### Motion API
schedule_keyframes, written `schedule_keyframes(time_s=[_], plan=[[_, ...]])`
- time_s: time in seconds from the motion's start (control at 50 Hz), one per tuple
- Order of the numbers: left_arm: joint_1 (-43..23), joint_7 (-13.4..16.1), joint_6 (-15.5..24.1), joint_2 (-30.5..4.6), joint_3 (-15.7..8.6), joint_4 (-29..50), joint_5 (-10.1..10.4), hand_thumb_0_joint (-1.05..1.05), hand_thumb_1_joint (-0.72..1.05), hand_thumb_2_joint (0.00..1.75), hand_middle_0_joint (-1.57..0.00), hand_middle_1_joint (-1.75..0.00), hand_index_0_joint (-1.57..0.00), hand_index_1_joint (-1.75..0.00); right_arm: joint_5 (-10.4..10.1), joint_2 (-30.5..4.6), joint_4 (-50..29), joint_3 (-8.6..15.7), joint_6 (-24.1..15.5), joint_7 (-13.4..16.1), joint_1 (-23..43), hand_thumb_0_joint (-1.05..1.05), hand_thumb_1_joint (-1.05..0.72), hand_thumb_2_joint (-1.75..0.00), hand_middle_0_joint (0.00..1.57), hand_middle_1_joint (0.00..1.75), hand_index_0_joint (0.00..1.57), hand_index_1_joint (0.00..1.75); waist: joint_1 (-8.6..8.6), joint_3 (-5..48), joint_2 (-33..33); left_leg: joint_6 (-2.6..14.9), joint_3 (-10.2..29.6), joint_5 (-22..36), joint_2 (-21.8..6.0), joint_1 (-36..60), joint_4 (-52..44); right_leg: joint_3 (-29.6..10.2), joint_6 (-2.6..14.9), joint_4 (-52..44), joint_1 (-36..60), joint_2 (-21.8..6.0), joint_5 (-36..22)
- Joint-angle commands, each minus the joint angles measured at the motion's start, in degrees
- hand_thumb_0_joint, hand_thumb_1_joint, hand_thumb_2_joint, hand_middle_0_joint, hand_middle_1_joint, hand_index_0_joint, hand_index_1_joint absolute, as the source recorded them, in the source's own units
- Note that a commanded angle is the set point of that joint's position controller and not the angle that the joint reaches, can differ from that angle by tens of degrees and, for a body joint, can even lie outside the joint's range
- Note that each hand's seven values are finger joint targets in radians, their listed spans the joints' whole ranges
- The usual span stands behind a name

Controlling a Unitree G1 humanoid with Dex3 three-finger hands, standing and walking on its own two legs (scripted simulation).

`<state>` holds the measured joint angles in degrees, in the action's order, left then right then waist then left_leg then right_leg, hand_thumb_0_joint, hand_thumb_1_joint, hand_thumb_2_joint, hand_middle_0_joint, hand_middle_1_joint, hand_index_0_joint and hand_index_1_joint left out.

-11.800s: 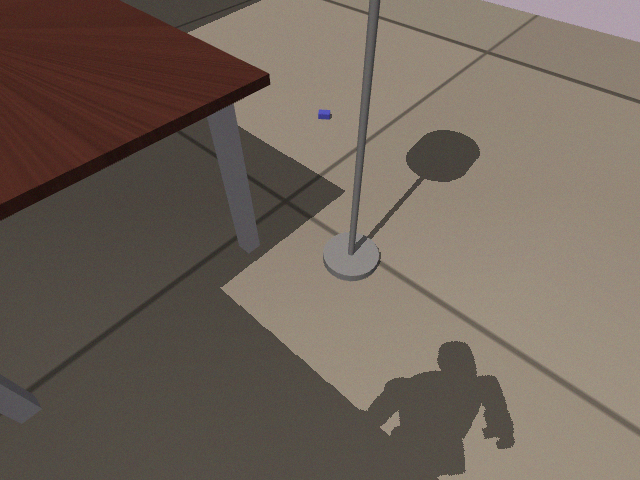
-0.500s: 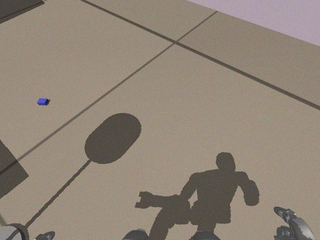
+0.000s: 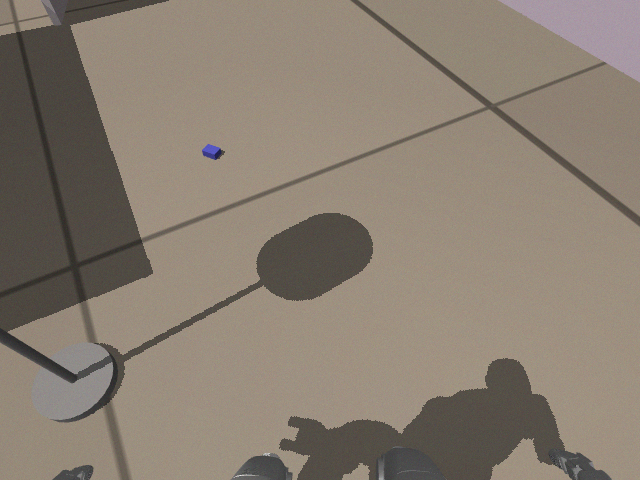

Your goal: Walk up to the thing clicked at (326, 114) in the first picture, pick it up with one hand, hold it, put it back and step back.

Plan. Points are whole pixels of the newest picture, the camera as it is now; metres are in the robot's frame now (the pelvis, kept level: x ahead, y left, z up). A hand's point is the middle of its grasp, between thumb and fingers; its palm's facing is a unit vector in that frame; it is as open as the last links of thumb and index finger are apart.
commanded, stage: walk up
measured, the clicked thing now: (211, 151) +1.43 +0.48 -0.73
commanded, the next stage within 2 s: stand in 1.30 s
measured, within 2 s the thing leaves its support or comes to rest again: neither
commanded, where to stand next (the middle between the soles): +0.06 -0.02 m, yaw +11 degrees
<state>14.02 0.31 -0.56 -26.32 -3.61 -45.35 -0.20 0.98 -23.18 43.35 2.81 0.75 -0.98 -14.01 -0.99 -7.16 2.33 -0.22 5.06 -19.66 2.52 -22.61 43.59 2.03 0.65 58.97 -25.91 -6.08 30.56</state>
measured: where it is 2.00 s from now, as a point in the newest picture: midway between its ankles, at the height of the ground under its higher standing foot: outside the picture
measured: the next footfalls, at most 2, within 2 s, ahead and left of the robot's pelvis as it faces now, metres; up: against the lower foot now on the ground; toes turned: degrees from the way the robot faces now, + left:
right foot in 0.10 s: +0.07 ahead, -0.14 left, +0.00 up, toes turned +8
left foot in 0.36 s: +0.05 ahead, +0.13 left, +0.00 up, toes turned +8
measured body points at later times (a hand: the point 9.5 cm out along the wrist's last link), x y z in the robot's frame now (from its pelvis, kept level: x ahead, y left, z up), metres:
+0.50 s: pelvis -0.01 +0.02 +0.00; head +0.02 +0.04 +0.45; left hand -0.01 +0.36 -0.11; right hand +0.15 -0.28 -0.10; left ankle +0.01 +0.13 -0.71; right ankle +0.02 -0.14 -0.69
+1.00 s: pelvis +0.00 +0.00 +0.03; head +0.01 +0.01 +0.48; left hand +0.01 +0.31 -0.10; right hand +0.18 -0.27 -0.09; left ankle +0.01 +0.13 -0.71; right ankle +0.03 -0.14 -0.71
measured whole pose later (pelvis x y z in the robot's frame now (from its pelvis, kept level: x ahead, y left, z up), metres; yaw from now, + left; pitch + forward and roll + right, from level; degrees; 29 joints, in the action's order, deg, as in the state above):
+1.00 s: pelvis +0.00 +0.00 +0.03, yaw +14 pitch -3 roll -1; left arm 6.6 -0.7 1.2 -20.9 -0.1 -61.0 -0.1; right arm 0.0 -20.3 61.2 -0.3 -0.7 -0.9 -4.5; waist -1.1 -3.7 0.1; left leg -0.5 5.6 -11.6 1.3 -14.0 28.3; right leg 4.8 -2.0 26.5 -9.5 -3.7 14.3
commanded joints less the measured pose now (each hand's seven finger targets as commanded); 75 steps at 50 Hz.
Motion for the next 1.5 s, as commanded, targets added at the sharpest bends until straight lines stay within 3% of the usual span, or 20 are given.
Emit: schedule_keyframes(time_s=[0.0,0.06,0.08,0.1,0.12,0.18,0.26,0.32,0.34,0.36,0.38,0.4,0.5,0.56,0.62,0.7,0.86,1.14,1.34,1.48], plan=[[2.97,0.42,1.89,-9.31,-3.32,3.41,-0.2,0.0,0.9,0.9,-0.2,-0.3,-0.2,-0.3,-0.21,-15.37,-4.82,4.56,-1.86,2.25,0.55,0.0,-0.9,-0.9,0.2,0.3,0.2,0.3,0.38,10.91,-13.18,13.77,18.0,29.93,-13.07,5.75,-9.32,-0.63,0.36,-5.93,2.56,2.25,-0.08],[5.77,0.76,2.83,-8.98,-3.53,1.96,-0.83,0.0,0.9,0.9,-0.2,-0.3,-0.2,-0.3,-1.19,-13.57,-5.44,3.45,-1.09,2.37,3.87,0.0,-0.9,-0.9,0.2,0.3,0.2,0.3,-3.1,11.67,-9.61,8.93,13.69,26.33,-7.99,-0.9,-1.08,-1.22,2.81,-25.28,14.28,3.95,-12.69],[6.65,1.08,3.16,-13.53,-4.5,1.94,-1.97,0.0,0.9,0.9,-0.2,-0.3,-0.2,-0.3,-1.74,-9.92,-6.26,2.68,-0.83,2.57,3.96,0.0,-0.9,-0.9,0.2,0.3,0.2,0.3,-3.43,10.52,1.55,4.82,8.52,16.46,-1.59,-8.3,9.74,-14.85,5.9,-32.67,17.46,-5.45,-14.11],[3.08,0.71,3.11,-17.9,-5.43,3.11,-1.99,0.0,0.9,0.9,-0.2,-0.3,-0.2,-0.3,-1.46,-9.28,-6.42,2.75,-0.61,3.08,3.4,0.0,-0.9,-0.9,0.2,0.3,0.2,0.3,-2.57,8.28,9.75,2.23,1.83,-12.67,4.6,-14.33,17.53,-31.66,13.3,-40.24,14.98,-19.78,-12.87],[-2.03,0.51,3.06,-19.55,-5.59,4.38,-1.88,0.0,0.9,0.9,-0.2,-0.3,-0.2,-0.3,-0.69,-12.23,-4.93,3.74,-0.54,3.83,2.4,0.0,-0.9,-0.9,0.2,0.3,0.2,0.3,-0.89,6.09,10.04,1.46,3.19,-18.22,0.13,-13.27,25.25,-38.69,19.61,-42.93,9.89,-25.92,-11.98],[-3.65,0.64,3.47,-13.58,-4.09,3.38,-1.84,0.0,0.9,0.9,-0.2,-0.3,-0.2,-0.3,-0.76,-13.62,-1.27,4.65,-1.14,2.3,0.29,0.0,-0.9,-0.9,0.2,0.3,0.2,0.3,0.57,1.9,2.37,0.86,0.05,-8.01,-1.8,-11.23,21.7,-15.98,12.43,-35.58,9.48,-13.67,-14.57],[-0.06,-0.07,3.02,-13.62,-4.13,2.17,-2.32,0.0,0.9,0.9,-0.2,-0.3,-0.2,-0.3,-0.47,-10.44,-0.39,3.74,-1.92,0.68,2.13,0.0,-0.9,-0.9,0.2,0.3,0.2,0.3,-1.65,5.78,9.8,0.77,-5.91,-9.55,-1.41,-3.26,4.01,-7.5,11.27,-31.21,12.67,-10.15,-20.42],[-2.37,-0.41,1.9,-11.94,-3.08,2.58,-0.91,0.0,0.9,0.9,-0.2,-0.3,-0.2,-0.3,-0.53,-9.52,2.72,3.71,-2.71,1.12,-2.03,0.0,-0.9,-0.9,0.2,0.3,0.2,0.3,1.06,9.25,7.29,1.12,-8.89,2.71,1.27,9.86,-9.68,-3.88,8.68,-23.37,8.13,-8.7,-22.86],[-1.16,-0.46,1.43,-9.12,-2.18,2.43,-0.69,0.0,0.9,0.9,-0.2,-0.3,-0.2,-0.3,-0.16,-10.58,3.37,4.05,-3.23,1.67,-3.32,0.0,-0.9,-0.9,0.2,0.3,0.2,0.3,1.99,10.43,2.75,2.35,-4.26,2.6,-0.1,14.93,-15.39,-2.11,6.33,-16.55,4.85,-7.39,-20.73],[0.17,-0.6,1.1,-5.02,-0.85,2.71,-0.1,0.0,0.9,0.9,-0.2,-0.3,-0.2,-0.3,0.65,-13.92,2.45,4.62,-3.93,2.12,-2.77,0.0,-0.9,-0.9,0.2,0.3,0.2,0.3,1.46,11.47,-9.01,6.18,13.81,3.34,-10.57,18.59,-20.05,0.76,1.75,-6.64,-2.3,-2.93,-12.34],[-1.42,0.06,0.48,-6.61,-1.47,2.19,0.55,0.0,0.9,0.9,-0.2,-0.3,-0.2,-0.3,0.7,-19.25,1.46,5.02,-3.96,2.32,-0.3,0.0,-0.9,-0.9,0.2,0.3,0.2,0.3,1.72,9.75,-13.59,13.89,29.08,0.52,-20.89,10.12,-22.84,-1.58,0.16,-5.52,-4.31,1.48,6.17],[-3.6,0.5,0.27,-9.67,-2.24,1.25,0.12,0.0,0.9,0.9,-0.2,-0.3,-0.2,-0.3,0.21,-19.42,2.0,5.38,-3.9,2.38,0.84,0.0,-0.9,-0.9,0.2,0.3,0.2,0.3,2.36,6.54,-9.92,16.83,29.9,-1.89,-21.87,4.24,-23.99,-4.88,0.53,-2.31,-1.29,-0.15,6.65],[2.12,-0.05,1.15,-8.09,-1.85,-4.18,0.31,0.0,0.9,0.9,-0.2,-0.3,-0.2,-0.3,-0.58,-14.43,3.12,2.83,-4.22,2.48,5.71,0.0,-0.9,-0.9,0.2,0.3,0.2,0.3,-0.51,9.49,-11.16,11.13,13.2,20.02,-14.29,6.21,-15.68,-1.75,0.69,-12.45,5.94,0.81,-2.45],[2.16,0.06,1.8,-7.38,-1.44,-5.87,-0.13,0.0,0.9,0.9,-0.2,-0.3,-0.2,-0.3,-0.88,-13.22,3.74,2.02,-3.08,2.16,7.68,0.0,-0.9,-0.9,0.2,0.3,0.2,0.3,-1.39,8.26,-9.29,7.57,9.05,12.41,-10.87,0.03,-13.49,0.09,1.09,-26.96,15.44,3.26,-13.67],[-4.54,-0.15,2.37,-11.53,-1.24,-5.09,-0.71,0.0,0.9,0.9,-0.2,-0.3,-0.2,-0.3,-1.39,-10.44,6.05,1.01,-2.59,1.82,6.23,0.0,-0.9,-0.9,0.2,0.3,0.2,0.3,1.47,7.08,-1.41,2.58,4.44,-3.41,-4.41,2.98,-13.2,-11.4,5.41,-33.14,9.61,-5.58,-10.13],[-4.99,-0.65,2.43,-8.3,0.3,-7.67,0.03,0.0,0.9,0.9,-0.2,-0.3,-0.2,-0.3,-0.76,-11.55,8.53,0.74,-3.11,1.14,10.12,0.0,-0.9,-0.9,0.2,0.3,0.2,0.3,-0.09,7.05,-4.3,4.16,9.22,-2.48,-8.11,5.12,-19.04,-3.92,1.89,-32.13,10.96,-0.37,-9.31],[-8.88,-0.32,3.09,-8.31,0.48,-11.17,0.32,0.0,0.9,0.9,-0.2,-0.3,-0.2,-0.3,-1.44,-9.96,13.36,-0.24,-3.21,1.16,10.54,0.0,-0.9,-0.9,0.2,0.3,0.2,0.3,0.64,9.78,-2.66,2.32,5.0,16.14,-6.72,9.76,-18.43,-3.68,1.77,-37.04,17.24,-2.94,-20.51],[-12.31,-0.4,2.64,-7.31,0.18,-15.16,0.06,0.0,0.9,0.9,-0.2,-0.3,-0.2,-0.3,-0.98,-9.43,17.48,-0.62,-2.68,1.18,12.68,0.0,-0.9,-0.9,0.2,0.3,0.2,0.3,0.33,10.27,-3.11,1.54,5.4,19.0,-7.41,9.84,-22.96,-1.61,0.67,-40.93,22.4,-2.76,-20.47],[-12.8,-0.38,2.18,-7.02,0.64,-16.53,-0.15,0.0,0.9,0.9,-0.2,-0.3,-0.2,-0.3,-0.56,-9.64,18.83,-0.35,-2.31,1.13,11.75,0.0,-0.9,-0.9,0.2,0.3,0.2,0.3,0.89,7.4,-3.1,1.0,5.26,11.43,-7.72,8.87,-27.16,-3.56,0.42,-43.62,21.29,-2.72,-16.0],[-11.7,-0.16,2.53,-7.09,0.88,-16.98,-0.15,0.0,0.9,0.9,-0.2,-0.3,-0.2,-0.3,-0.58,-9.29,18.9,-0.19,-2.53,1.22,12.23,0.0,-0.9,-0.9,0.2,0.3,0.2,0.3,0.6,10.44,-3.38,0.83,4.15,19.84,-8.54,12.97,-26.52,-3.44,0.36,-43.22,22.4,-2.6,-21.65]])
